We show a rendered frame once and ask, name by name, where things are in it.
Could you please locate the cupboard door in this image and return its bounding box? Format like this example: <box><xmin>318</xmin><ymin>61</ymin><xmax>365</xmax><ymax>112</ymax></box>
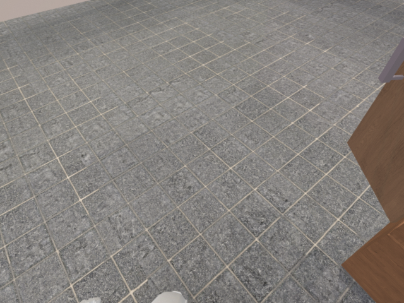
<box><xmin>347</xmin><ymin>61</ymin><xmax>404</xmax><ymax>223</ymax></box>

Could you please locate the handle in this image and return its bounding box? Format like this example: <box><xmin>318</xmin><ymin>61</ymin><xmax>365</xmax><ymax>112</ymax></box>
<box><xmin>378</xmin><ymin>37</ymin><xmax>404</xmax><ymax>83</ymax></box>

